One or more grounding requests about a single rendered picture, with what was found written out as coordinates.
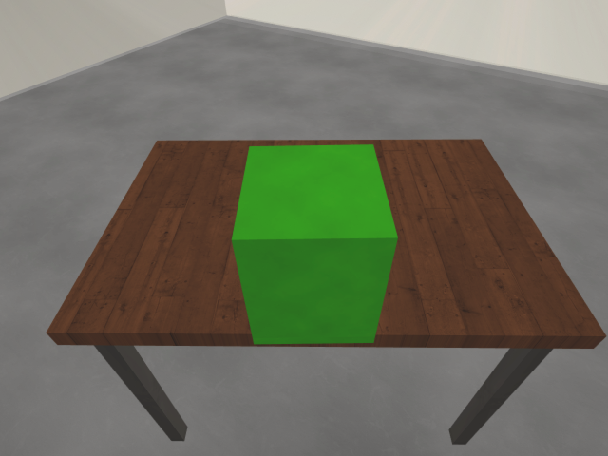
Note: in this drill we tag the carton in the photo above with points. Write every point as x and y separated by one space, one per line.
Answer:
314 240

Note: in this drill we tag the table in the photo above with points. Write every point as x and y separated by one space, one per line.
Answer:
471 269

